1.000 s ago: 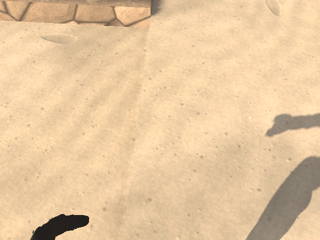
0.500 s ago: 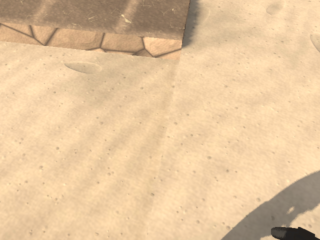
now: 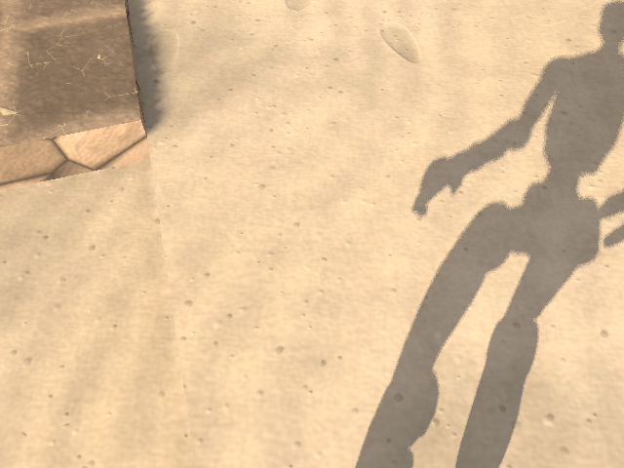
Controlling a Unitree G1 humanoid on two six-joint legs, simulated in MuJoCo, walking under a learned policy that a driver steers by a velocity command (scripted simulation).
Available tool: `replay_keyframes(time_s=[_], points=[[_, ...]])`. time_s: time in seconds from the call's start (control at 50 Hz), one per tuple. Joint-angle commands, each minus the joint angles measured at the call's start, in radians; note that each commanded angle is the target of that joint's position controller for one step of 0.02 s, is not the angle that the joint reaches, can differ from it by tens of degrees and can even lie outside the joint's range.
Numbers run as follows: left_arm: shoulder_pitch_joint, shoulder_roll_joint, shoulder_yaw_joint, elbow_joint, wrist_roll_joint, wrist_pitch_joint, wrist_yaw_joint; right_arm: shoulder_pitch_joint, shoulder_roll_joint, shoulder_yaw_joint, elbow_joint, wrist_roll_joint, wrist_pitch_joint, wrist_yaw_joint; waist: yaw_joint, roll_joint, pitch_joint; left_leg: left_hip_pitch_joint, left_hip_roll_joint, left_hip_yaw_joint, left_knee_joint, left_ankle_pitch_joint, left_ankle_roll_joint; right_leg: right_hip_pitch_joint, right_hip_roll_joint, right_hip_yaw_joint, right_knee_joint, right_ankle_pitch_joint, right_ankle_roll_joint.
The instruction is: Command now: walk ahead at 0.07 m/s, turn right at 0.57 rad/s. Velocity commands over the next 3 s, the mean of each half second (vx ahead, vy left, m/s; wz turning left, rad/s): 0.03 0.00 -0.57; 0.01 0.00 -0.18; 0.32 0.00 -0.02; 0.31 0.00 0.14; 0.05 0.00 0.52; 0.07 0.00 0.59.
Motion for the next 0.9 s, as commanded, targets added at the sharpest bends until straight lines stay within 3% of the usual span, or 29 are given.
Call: replay_keyframes(time_s=[0.02,0.04,0.06,0.08,0.1,0.12,0.14,0.16,0.18,0.2,0.3,0.38,0.46,0.52,0.54,0.56,0.58,0.6,0.62,0.64,0.66,0.72,0.78,0.82,0.86,0.88,0.9], points=[[0.146,0.166,0.064,-0.031,0.008,-0.014,0.006,0.026,-0.144,-0.038,-0.038,0.006,0.005,-0.001,0.078,0.02,-0.175,0.036,0.166,-0.075,0.247,0.485,0.074,0.258,0.055,0.012,-0.224,0.252,-0.079],[0.229,0.303,0.101,-0.03,0.016,-0.016,0.031,0.014,-0.093,-0.016,-0.075,-0.047,0.0,0.004,0.082,-0.208,-0.24,-0.236,0.072,-0.039,0.556,0.042,-0.011,0.49,-0.172,0.321,-0.198,0.755,-0.172],[0.187,0.319,0.09,-0.066,0.036,-0.021,0.029,0.024,-0.056,-0.003,-0.114,-0.062,-0.003,0.009,0.036,-0.277,-0.346,-0.49,-0.077,-0.188,0.791,-0.457,-0.06,0.614,-0.335,0.613,-0.199,0.797,-0.401],[0.171,0.248,0.072,-0.077,0.022,-0.031,0.016,-0.026,-0.112,-0.015,-0.11,-0.036,0.0,0.016,0.081,-0.12,-0.349,-0.523,-0.049,-0.31,0.857,-0.405,-0.055,0.566,-0.295,0.536,-0.236,0.685,-0.382],[0.124,0.212,0.063,-0.08,0.01,-0.037,0.019,-0.061,-0.107,-0.016,-0.121,-0.013,0.002,0.014,0.062,-0.094,-0.267,-0.551,-0.03,-0.317,0.841,-0.315,-0.041,0.502,-0.23,0.432,-0.247,0.562,-0.324],[0.079,0.189,0.059,-0.087,-0.001,-0.036,0.029,-0.056,-0.098,-0.017,-0.109,-0.022,0.005,0.0,0.04,-0.045,-0.226,-0.555,-0.009,-0.327,0.788,-0.239,-0.042,0.441,-0.179,0.386,-0.259,0.434,-0.267],[0.053,0.173,0.055,-0.088,-0.012,-0.026,0.039,-0.061,-0.115,-0.024,-0.112,-0.03,0.012,-0.013,0.028,-0.057,-0.186,-0.529,-0.007,-0.325,0.729,-0.174,-0.047,0.361,-0.142,0.351,-0.281,0.344,-0.241],[0.036,0.176,0.054,-0.095,-0.006,-0.017,0.047,-0.056,-0.114,-0.025,-0.116,-0.034,0.019,-0.017,0.01,-0.087,-0.176,-0.481,-0.023,-0.314,0.721,-0.138,-0.054,0.297,-0.12,0.341,-0.296,0.317,-0.235],[0.025,0.165,0.049,-0.112,0.009,-0.018,0.053,-0.051,-0.111,-0.025,-0.123,-0.036,0.018,-0.017,0.004,-0.1,-0.2,-0.458,-0.031,-0.327,0.725,-0.129,-0.057,0.291,-0.13,0.362,-0.297,0.347,-0.242],[0.028,0.165,0.048,-0.117,0.012,-0.018,0.059,-0.038,-0.102,-0.023,-0.125,-0.032,0.017,-0.018,0.001,-0.096,-0.217,-0.448,-0.038,-0.332,0.695,-0.12,-0.06,0.29,-0.125,0.361,-0.294,0.356,-0.244],[0.061,0.185,0.051,-0.132,0.007,-0.007,0.081,-0.063,-0.077,-0.014,-0.151,-0.03,0.019,-0.022,0.026,-0.097,-0.203,-0.431,-0.062,-0.357,0.52,-0.066,-0.075,0.273,-0.104,0.426,-0.304,0.141,-0.228],[0.061,0.179,0.048,-0.152,0.014,0.002,0.081,-0.068,-0.079,-0.014,-0.168,-0.025,0.01,-0.014,0.037,-0.111,-0.177,-0.388,-0.075,-0.373,0.446,-0.076,-0.072,0.239,-0.093,0.497,-0.299,0.059,-0.222],[0.063,0.17,0.043,-0.168,0.015,0.012,0.075,-0.034,-0.081,-0.013,-0.176,-0.017,-0.006,0.001,0.043,-0.126,-0.195,-0.315,-0.082,-0.363,0.331,-0.105,-0.05,0.284,-0.096,0.552,-0.26,0.156,-0.215],[0.047,0.154,0.032,-0.174,0.001,0.023,0.075,0.034,-0.069,-0.012,-0.162,-0.018,-0.016,0.022,0.001,-0.118,-0.194,-0.154,-0.087,-0.318,0.077,0.021,-0.013,0.255,-0.052,0.526,-0.203,0.229,-0.176],[0.068,0.14,0.028,-0.17,-0.006,0.025,0.076,0.049,-0.083,-0.017,-0.159,-0.028,-0.017,0.026,-0.003,-0.092,-0.183,-0.074,-0.051,-0.34,-0.023,0.121,0.015,0.206,-0.013,0.494,-0.17,0.161,-0.137],[0.112,0.104,0.018,-0.169,0.005,0.022,0.074,0.039,-0.144,-0.026,-0.177,-0.05,-0.014,0.023,0.032,0.078,-0.173,-0.001,0.131,-0.514,-0.082,0.242,0.082,0.098,0.081,0.381,-0.009,-0.075,-0.076],[0.097,0.128,0.027,-0.196,0.002,0.007,0.072,0.02,-0.201,-0.034,-0.18,-0.076,-0.008,0.023,0.058,0.324,-0.099,-0.05,0.294,-0.73,-0.119,0.425,0.255,-0.066,0.226,0.214,0.132,-0.405,-0.021],[0.087,0.199,0.049,-0.182,0.024,-0.005,0.07,-0.003,-0.153,-0.028,-0.207,-0.078,-0.015,0.019,0.029,0.254,-0.108,-0.087,0.348,-0.776,-0.123,0.463,0.33,-0.067,0.181,0.239,0.367,-0.46,0.026],[0.097,0.217,0.06,-0.158,0.012,-0.005,0.066,-0.028,-0.134,-0.023,-0.218,-0.064,-0.016,0.011,0.038,0.163,-0.11,-0.068,0.298,-0.695,-0.095,0.464,0.3,-0.087,0.179,0.246,0.479,-0.401,0.043],[0.121,0.186,0.055,-0.129,0.011,0.004,0.069,-0.049,-0.116,-0.018,-0.222,-0.048,-0.015,0.007,0.053,0.105,-0.109,-0.045,0.235,-0.613,-0.066,0.446,0.249,-0.1,0.172,0.245,0.527,-0.351,0.063],[0.127,0.153,0.044,-0.122,0.019,0.014,0.073,-0.048,-0.087,-0.006,-0.221,-0.028,-0.014,0.005,0.047,0.095,-0.109,-0.014,0.213,-0.579,-0.055,0.463,0.23,-0.122,0.164,0.252,0.558,-0.309,0.081],[0.106,0.078,0.015,-0.122,0.006,0.021,0.068,-0.046,-0.047,0.013,-0.216,-0.034,-0.004,0.008,0.042,0.14,-0.118,-0.01,0.132,-0.454,-0.052,0.487,0.214,-0.04,0.13,0.183,0.416,-0.246,0.114],[0.036,0.029,-0.013,-0.136,0.012,0.016,0.06,0.005,-0.084,0.003,-0.198,-0.03,0.012,0.012,-0.011,0.207,-0.121,-0.001,0.112,-0.436,-0.045,0.428,0.214,0.098,0.078,0.084,0.099,-0.272,0.117],[0.056,0.067,-0.004,-0.119,0.003,0.013,0.055,0.039,-0.115,-0.003,-0.187,-0.021,0.02,0.015,-0.018,0.216,-0.122,0.011,0.131,-0.476,-0.028,0.39,0.226,0.162,0.085,0.061,-0.061,-0.206,0.103],[0.102,0.084,-0.001,-0.087,0.011,0.007,0.055,0.057,-0.104,0.004,-0.171,-0.003,0.016,0.018,0.008,0.184,-0.105,-0.035,0.112,-0.474,-0.009,0.369,0.185,0.288,0.083,0.067,-0.308,0.025,0.061],[0.119,0.13,0.007,-0.088,0.02,0.004,0.06,0.079,-0.099,0.008,-0.164,-0.013,0.001,0.021,0.005,0.137,-0.132,-0.094,0.102,-0.47,0.001,0.314,0.134,0.388,0.022,0.145,-0.297,0.155,0.028],[0.14,0.192,0.017,-0.089,0.028,0.004,0.069,0.083,-0.073,0.019,-0.177,-0.042,-0.017,0.032,-0.021,0.01,-0.179,-0.153,0.043,-0.402,0.061,0.217,0.084,0.471,-0.072,0.225,-0.216,0.388,-0.015]])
